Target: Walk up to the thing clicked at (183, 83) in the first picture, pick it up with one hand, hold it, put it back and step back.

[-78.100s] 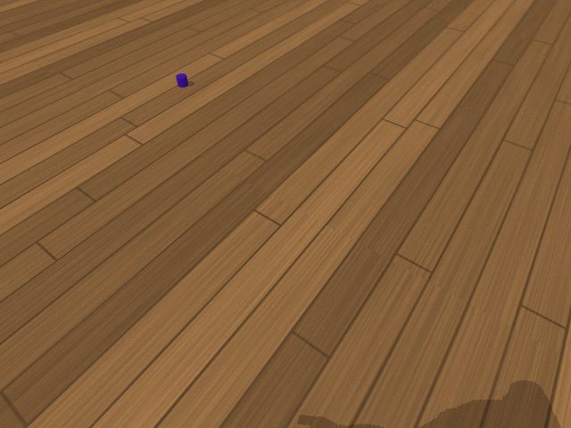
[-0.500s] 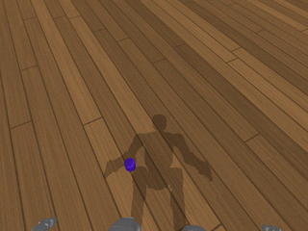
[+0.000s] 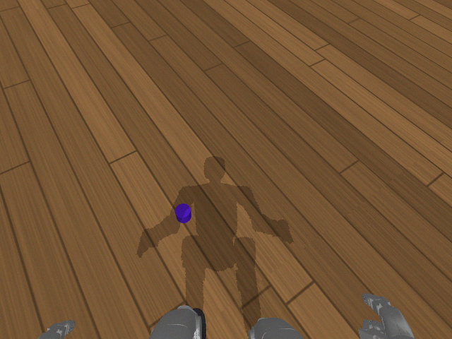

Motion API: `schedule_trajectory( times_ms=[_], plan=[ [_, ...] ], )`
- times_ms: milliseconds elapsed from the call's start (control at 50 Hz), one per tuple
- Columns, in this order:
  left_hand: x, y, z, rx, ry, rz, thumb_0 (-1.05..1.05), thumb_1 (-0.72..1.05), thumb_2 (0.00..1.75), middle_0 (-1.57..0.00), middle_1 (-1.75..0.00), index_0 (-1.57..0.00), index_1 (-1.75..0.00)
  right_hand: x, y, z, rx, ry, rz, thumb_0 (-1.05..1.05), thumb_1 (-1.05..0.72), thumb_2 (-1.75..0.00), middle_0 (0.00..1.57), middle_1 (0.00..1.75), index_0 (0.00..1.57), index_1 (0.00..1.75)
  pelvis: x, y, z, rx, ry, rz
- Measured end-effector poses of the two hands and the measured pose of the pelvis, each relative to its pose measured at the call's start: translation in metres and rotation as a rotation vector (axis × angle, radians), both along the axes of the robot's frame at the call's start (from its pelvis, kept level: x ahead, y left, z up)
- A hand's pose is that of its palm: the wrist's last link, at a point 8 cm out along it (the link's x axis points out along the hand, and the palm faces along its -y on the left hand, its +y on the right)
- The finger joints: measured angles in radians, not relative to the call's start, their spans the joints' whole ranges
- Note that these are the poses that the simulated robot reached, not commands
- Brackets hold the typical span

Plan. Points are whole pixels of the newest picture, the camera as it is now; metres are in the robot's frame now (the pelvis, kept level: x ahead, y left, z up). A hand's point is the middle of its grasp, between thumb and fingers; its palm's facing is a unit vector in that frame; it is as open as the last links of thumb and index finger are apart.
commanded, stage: step back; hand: left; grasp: from above
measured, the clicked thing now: (183, 213) +0.62 +0.17 -0.73
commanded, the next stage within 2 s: none
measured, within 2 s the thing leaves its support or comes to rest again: neither
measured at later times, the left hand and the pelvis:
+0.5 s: hand out of the picture -0.03 +0.26 -0.14, palm faces +0.08 -0.93 -0.37, open 7.4 cm; pelvis -0.15 -0.01 +0.00, yaw +5 degrees
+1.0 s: hand out of the picture -0.24 +0.22 -0.13, palm faces +0.03 -0.90 -0.44, open 7.4 cm; pelvis -0.31 -0.06 +0.00, yaw +3 degrees
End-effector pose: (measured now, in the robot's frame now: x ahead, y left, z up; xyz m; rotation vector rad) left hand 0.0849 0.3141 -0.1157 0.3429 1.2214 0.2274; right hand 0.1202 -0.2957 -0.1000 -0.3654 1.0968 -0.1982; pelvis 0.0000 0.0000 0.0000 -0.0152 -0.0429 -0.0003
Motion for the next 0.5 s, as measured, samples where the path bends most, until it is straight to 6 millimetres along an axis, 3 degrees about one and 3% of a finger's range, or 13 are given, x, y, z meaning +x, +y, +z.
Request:
schedule_trajectory(
  times_ms=[80, 200, 340, 420, 500],
  plan=[
    [-0.038, -0.011, 0.006, 0.021, -0.001, 0.005, 0.01, 0.91, 0.9, -0.2, -0.3, -0.2, -0.3, -0.021, -0.018, -0.011, 0.017, -0.015, -0.008, 0.0, -0.9, -0.9, 0.21, 0.3, 0.2, 0.3, -0.025, -0.012, -0.006, -0.006, -0.002, -0.01],
    [-0.091, -0.021, 0.024, 0.038, 0.011, 0.041, 0.01, 0.9, 0.9, -0.21, -0.3, -0.2, -0.3, -0.066, -0.033, -0.006, 0.02, 0.03, -0.02, 0.0, -0.9, -0.9, 0.2, 0.3, 0.2, 0.3, -0.053, -0.02, 0.006, 0.036, -0.003, 0.008],
    [-0.098, -0.016, 0.027, 0.05, -0.099, 0.024, 0.01, 0.9, 0.9, -0.21, -0.3, -0.2, -0.3, -0.124, -0.037, -0.008, -0.027, 0.13, 0.013, 0.0, -0.9, -0.9, 0.2, 0.3, 0.2, 0.3, -0.093, -0.017, 0.004, 0.027, 0.014, 0.067],
    [-0.106, -0.007, 0.013, 0.023, -0.154, 0.022, 0.01, 0.9, 0.9, -0.21, -0.3, -0.2, -0.3, -0.149, -0.026, -0.009, -0.048, 0.141, 0.034, 0.01, -0.9, -0.9, 0.2, 0.3, 0.2, 0.3, -0.122, -0.01, -0.005, 0.041, -0.001, 0.09],
    [-0.126, -0.009, 0.011, -0.001, -0.136, 0.04, 0.01, 0.9, 0.9, -0.21, -0.3, -0.2, -0.3, -0.171, -0.015, 0.002, -0.029, 0.114, 0.046, 0.01, -0.9, -0.9, 0.2, 0.3, 0.2, 0.3, -0.146, -0.01, 0.002, 0.008, -0.003, 0.088]
  ],
)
